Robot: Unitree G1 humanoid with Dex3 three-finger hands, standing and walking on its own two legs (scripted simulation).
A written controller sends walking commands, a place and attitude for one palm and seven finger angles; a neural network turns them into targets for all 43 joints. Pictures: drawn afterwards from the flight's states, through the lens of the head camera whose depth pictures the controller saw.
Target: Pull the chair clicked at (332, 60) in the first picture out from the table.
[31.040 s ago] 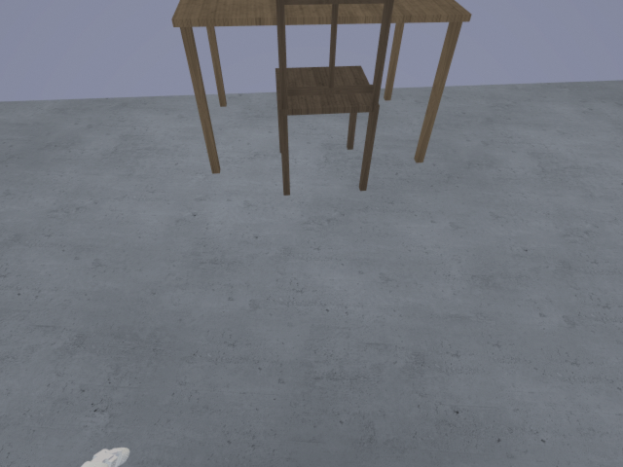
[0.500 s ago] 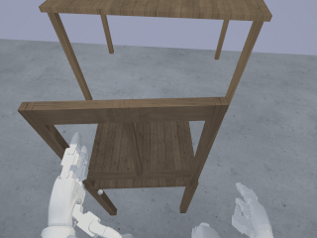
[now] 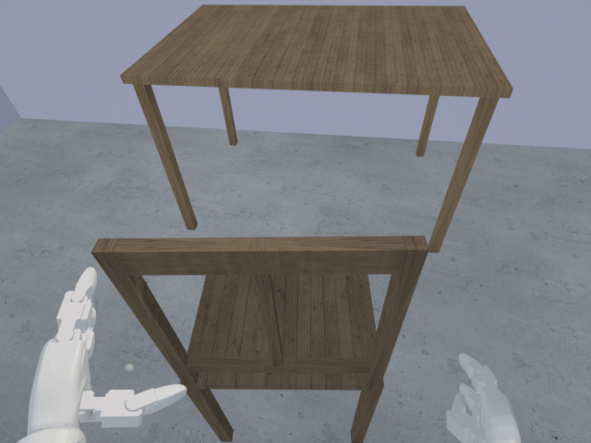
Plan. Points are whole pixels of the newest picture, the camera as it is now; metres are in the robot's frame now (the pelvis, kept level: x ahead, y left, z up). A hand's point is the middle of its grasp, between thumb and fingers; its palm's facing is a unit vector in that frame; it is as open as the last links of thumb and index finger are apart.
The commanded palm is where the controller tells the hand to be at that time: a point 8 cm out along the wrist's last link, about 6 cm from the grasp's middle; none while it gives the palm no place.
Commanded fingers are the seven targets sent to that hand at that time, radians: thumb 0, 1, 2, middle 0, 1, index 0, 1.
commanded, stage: draw the hand back to the body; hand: left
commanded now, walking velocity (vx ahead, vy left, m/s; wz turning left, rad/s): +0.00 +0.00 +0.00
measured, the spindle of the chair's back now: (271, 323) +0.31 +0.08 -0.05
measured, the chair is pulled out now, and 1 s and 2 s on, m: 0.59 0.59 0.59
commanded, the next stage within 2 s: step back with the hand held close in 0.78 s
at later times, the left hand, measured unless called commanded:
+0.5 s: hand (43, 285) +0.21 +0.27 +0.19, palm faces +0.53 -0.74 -0.42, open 8.3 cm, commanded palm +0.16 +0.30 +0.20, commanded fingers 0.00 0.90 0.90 -0.20 -0.30 -0.20 -0.30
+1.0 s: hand (50, 282) +0.21 +0.27 +0.19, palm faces +0.50 -0.78 -0.39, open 7.4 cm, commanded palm +0.16 +0.30 +0.20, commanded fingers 0.00 0.90 0.90 -0.20 -0.30 -0.20 -0.30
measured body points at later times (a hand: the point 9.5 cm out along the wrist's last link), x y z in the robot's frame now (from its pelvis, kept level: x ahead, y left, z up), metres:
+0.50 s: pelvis +0.02 +0.00 +0.02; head +0.01 -0.03 +0.47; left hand +0.17 +0.31 +0.22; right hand +0.21 -0.23 -0.07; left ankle -0.06 +0.15 -0.71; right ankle +0.04 -0.15 -0.71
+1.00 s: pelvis +0.01 +0.00 +0.02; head +0.01 -0.02 +0.47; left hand +0.18 +0.31 +0.21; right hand +0.21 -0.22 -0.06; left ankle -0.06 +0.15 -0.71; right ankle +0.04 -0.15 -0.71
